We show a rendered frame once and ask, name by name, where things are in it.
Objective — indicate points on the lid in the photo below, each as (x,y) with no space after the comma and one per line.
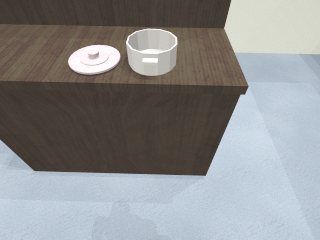
(108,58)

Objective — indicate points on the pot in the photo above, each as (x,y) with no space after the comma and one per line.
(152,52)

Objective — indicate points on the table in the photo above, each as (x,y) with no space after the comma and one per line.
(118,121)

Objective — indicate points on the knob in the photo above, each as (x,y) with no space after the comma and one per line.
(93,53)

